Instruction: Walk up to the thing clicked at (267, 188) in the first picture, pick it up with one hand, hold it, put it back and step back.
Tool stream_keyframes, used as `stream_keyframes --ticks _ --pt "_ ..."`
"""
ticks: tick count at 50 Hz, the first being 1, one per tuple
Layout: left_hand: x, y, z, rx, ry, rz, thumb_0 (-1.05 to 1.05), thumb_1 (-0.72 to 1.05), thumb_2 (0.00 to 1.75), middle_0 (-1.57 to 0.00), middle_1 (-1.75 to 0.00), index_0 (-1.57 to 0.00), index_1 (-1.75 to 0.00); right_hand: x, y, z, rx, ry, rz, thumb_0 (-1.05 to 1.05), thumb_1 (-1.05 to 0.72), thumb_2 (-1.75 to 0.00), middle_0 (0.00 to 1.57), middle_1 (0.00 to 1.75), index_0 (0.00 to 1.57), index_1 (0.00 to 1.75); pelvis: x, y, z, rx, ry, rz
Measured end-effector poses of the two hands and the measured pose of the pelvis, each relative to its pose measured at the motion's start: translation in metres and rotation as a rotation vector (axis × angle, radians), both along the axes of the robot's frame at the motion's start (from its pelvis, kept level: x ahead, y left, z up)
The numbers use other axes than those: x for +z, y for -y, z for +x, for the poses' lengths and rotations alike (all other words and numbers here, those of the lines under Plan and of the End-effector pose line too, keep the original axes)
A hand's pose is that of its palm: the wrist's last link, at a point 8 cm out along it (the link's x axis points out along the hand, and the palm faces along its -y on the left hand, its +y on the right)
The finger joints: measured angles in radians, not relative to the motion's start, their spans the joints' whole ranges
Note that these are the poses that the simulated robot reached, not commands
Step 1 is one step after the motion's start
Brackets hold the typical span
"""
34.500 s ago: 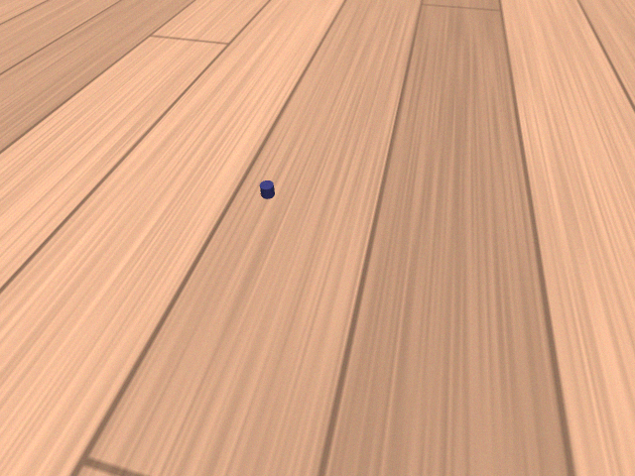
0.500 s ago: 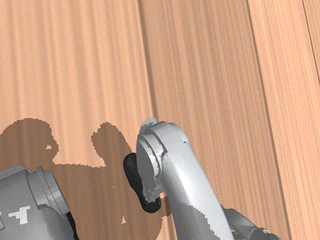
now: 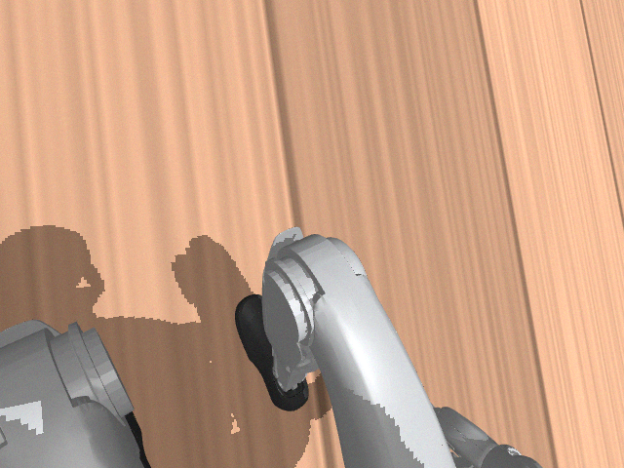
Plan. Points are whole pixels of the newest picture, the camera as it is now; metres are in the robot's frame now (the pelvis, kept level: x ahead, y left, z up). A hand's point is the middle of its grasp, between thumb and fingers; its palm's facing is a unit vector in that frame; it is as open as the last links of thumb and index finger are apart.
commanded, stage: open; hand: left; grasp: from above
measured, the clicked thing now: out of the picture +0.46 +0.32 -0.28
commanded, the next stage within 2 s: withdraw in 0.46 s
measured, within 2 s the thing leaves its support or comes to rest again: neither
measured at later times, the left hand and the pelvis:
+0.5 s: hand out of the picture +0.45 +0.31 -0.26, palm faces -0.44 -0.15 -0.88, open 13.8 cm; pelvis +0.00 +0.00 +0.00, yaw +0 degrees
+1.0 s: hand out of the picture +0.46 +0.35 -0.12, palm faces -0.32 -0.05 -0.95, open 14.1 cm; pelvis +0.01 +0.00 +0.03, yaw +3 degrees
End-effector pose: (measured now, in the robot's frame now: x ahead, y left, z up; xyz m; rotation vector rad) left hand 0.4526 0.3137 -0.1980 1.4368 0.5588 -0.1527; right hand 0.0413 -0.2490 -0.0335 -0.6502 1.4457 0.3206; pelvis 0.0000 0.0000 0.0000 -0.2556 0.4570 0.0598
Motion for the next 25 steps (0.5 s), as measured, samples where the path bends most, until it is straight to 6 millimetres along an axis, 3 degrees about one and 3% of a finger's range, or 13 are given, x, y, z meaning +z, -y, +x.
stream_keyframes --ticks 13,25 --pt "-0.0024 -0.0035 0.0005 0.020 -0.015 0.004 0.00 -0.43 0.92 -0.15 -0.98 -0.15 -0.97 0.0063 -0.0008 -0.0041 -0.007 -0.010 -0.010 0.00 -0.90 -0.90 0.20 0.30 0.20 0.30 0.0023 -0.0011 -0.0005 0.001 -0.005 -0.004" --pt "-0.0021 -0.0038 0.0005 0.009 -0.018 0.001 0.00 -0.46 0.96 -0.10 -1.04 -0.10 -1.03 0.0066 -0.0033 -0.0031 -0.003 -0.013 -0.001 0.00 -0.90 -0.90 0.20 0.30 0.20 0.30 0.0042 -0.0009 -0.0002 0.002 -0.006 -0.005"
